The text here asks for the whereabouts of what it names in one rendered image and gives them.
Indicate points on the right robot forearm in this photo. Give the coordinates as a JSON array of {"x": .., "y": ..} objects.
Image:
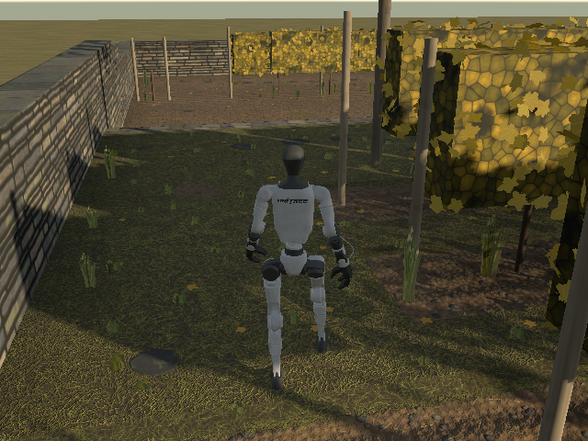
[{"x": 338, "y": 248}]

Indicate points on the robot right hand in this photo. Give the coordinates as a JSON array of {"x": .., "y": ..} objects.
[{"x": 347, "y": 274}]

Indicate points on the robot left hand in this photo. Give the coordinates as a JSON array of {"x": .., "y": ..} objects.
[{"x": 258, "y": 250}]

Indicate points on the left robot forearm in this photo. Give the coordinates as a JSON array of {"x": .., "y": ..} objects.
[{"x": 252, "y": 239}]

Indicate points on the robot right shin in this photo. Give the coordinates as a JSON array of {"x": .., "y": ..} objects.
[{"x": 319, "y": 310}]

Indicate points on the right robot upper arm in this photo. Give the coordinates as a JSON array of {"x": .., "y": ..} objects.
[{"x": 327, "y": 210}]

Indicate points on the left robot upper arm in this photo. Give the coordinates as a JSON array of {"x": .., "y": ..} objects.
[{"x": 260, "y": 207}]

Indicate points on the right robot thigh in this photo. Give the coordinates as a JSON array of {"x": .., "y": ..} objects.
[{"x": 315, "y": 267}]

